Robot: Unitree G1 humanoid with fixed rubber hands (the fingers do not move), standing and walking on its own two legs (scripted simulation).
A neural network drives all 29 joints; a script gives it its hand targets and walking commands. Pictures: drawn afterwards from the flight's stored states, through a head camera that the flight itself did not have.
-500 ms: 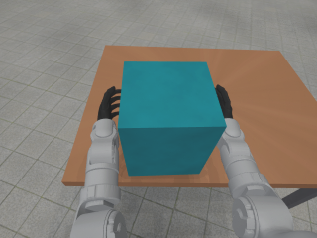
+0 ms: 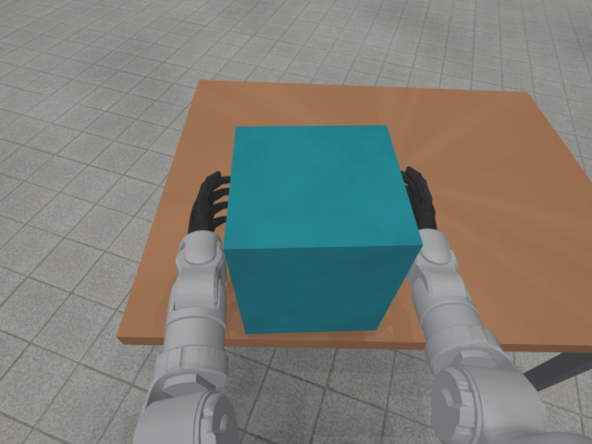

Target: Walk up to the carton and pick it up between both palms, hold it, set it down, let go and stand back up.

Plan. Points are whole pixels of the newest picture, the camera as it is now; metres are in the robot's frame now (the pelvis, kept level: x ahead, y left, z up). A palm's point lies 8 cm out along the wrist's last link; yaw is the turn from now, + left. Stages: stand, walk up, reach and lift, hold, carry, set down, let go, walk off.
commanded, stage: set down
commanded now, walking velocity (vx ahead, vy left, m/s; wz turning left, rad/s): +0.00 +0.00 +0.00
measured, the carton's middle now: (311, 236) +0.38 +0.00 +0.04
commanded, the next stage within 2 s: none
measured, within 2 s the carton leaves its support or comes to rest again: rests again in 0.52 s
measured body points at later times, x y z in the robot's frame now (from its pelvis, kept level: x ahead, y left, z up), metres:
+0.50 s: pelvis +0.00 +0.00 +0.00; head +0.04 +0.03 +0.45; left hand +0.38 +0.15 +0.05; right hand +0.38 -0.16 +0.05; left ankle +0.00 +0.14 -0.75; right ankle +0.01 -0.11 -0.75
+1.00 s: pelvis +0.01 +0.00 +0.00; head +0.04 +0.02 +0.45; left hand +0.38 +0.14 +0.04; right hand +0.38 -0.16 +0.04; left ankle +0.00 +0.14 -0.75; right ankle +0.01 -0.11 -0.75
